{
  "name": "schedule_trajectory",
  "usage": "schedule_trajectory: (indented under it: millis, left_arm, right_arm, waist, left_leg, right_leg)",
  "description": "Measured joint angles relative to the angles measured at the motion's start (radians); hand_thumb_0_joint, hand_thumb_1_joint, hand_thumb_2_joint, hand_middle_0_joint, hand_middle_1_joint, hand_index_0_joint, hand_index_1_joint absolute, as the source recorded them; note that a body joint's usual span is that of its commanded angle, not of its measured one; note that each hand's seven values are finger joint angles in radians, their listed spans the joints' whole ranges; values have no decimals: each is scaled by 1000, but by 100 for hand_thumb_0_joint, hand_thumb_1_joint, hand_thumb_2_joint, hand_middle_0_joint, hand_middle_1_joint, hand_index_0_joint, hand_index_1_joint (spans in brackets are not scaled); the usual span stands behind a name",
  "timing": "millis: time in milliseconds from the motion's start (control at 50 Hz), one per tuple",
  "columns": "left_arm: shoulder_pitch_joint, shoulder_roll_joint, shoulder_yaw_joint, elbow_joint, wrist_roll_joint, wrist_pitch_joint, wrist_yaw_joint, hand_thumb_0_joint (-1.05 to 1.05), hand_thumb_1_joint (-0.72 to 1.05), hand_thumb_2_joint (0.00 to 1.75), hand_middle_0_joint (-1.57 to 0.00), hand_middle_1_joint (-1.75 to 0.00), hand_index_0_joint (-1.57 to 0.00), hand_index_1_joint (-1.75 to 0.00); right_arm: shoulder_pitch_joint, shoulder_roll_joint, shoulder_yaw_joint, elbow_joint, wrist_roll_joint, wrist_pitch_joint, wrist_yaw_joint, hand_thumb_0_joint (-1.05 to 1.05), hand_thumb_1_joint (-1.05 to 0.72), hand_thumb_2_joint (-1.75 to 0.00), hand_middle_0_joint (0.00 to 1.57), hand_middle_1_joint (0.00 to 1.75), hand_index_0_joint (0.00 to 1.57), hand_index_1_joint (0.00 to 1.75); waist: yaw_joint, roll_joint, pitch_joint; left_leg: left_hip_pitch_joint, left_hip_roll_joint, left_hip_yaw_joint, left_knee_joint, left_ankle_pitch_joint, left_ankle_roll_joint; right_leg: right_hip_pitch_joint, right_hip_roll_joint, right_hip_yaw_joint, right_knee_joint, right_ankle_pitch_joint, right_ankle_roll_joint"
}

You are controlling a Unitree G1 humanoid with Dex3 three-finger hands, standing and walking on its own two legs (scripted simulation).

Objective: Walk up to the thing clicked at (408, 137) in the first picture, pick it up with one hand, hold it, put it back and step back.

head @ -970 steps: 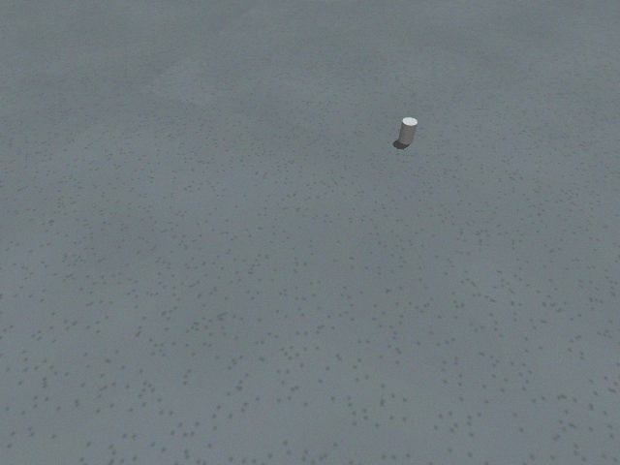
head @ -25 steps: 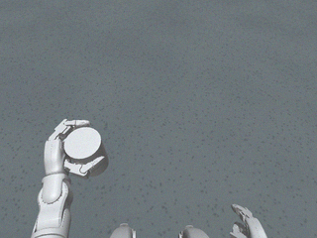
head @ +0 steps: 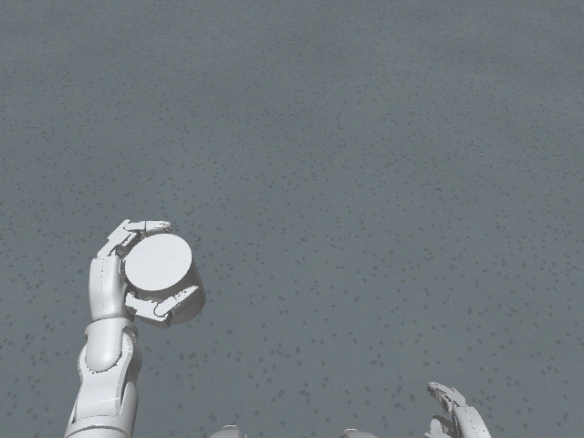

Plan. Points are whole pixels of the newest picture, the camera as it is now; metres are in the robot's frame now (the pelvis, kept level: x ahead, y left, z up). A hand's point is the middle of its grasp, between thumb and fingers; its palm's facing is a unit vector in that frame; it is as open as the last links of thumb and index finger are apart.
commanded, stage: hold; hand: left
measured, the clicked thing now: (170, 281) +0.33 +0.17 +0.01
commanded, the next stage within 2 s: none
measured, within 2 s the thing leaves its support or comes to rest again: neither
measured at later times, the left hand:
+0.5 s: hand (160, 273) +0.32 +0.17 +0.06, palm faces +0.16 -0.99 -0.01, open 11.0 cm
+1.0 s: hand (160, 274) +0.32 +0.17 +0.06, palm faces +0.17 -0.99 -0.01, open 11.0 cm
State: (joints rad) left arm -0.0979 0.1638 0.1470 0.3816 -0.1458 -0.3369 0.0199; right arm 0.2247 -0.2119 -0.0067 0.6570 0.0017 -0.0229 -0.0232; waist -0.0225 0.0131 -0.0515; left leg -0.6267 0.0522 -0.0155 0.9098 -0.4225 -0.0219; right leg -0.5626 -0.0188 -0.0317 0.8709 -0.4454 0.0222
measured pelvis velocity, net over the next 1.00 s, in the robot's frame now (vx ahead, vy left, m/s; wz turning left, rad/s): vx -0.01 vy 0.00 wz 0.00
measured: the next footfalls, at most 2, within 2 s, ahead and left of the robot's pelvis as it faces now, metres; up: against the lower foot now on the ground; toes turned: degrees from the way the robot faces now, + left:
none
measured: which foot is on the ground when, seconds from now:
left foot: down 0.00-1.00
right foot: down 0.00-1.00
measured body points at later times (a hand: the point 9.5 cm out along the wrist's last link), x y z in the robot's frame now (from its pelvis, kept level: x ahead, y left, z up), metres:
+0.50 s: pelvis +0.00 +0.00 +0.01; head +0.03 +0.01 +0.46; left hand +0.31 +0.22 +0.06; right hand +0.13 -0.24 -0.10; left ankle +0.02 +0.13 -0.69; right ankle +0.00 -0.14 -0.69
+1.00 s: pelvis -0.01 +0.00 +0.01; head +0.03 +0.00 +0.46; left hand +0.31 +0.22 +0.06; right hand +0.14 -0.24 -0.09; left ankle +0.02 +0.13 -0.69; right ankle +0.00 -0.14 -0.69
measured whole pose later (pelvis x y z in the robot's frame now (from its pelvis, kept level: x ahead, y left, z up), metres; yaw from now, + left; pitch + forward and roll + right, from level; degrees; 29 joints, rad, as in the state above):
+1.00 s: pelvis -0.01 +0.00 +0.01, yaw +0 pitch +5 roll -1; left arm -0.11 0.16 0.14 0.40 -0.14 -0.34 0.02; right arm 0.21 -0.21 -0.01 0.66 0.01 -0.03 -0.02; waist -0.02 0.01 -0.03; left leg -0.54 0.05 -0.01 0.83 -0.38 -0.02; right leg -0.49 -0.02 -0.03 0.80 -0.41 0.02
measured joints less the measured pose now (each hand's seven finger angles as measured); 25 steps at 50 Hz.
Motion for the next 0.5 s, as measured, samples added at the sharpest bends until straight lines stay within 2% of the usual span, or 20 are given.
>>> schedule_trajectory:
  millis: [500]
  left_arm:
    - [-8,-4,-13,12,9,14,0,-2,-47,105,-62,-95,-67,-95]
  right_arm:
    - [-6,1,-1,5,1,2,5,1,-93,-90,20,30,20,30]
  waist:
    - [4,1,16]
  left_leg:
    - [68,-3,1,-61,33,0]
  right_leg:
    - [68,-1,-1,-61,33,0]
